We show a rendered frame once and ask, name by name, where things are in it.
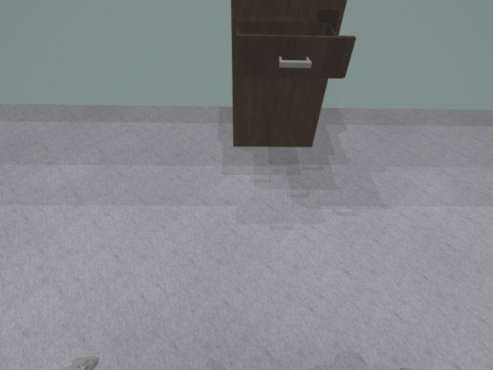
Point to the handle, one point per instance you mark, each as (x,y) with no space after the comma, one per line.
(294,63)

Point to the cabinet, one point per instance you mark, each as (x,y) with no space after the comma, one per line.
(271,111)

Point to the drawer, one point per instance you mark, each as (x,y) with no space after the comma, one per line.
(259,45)

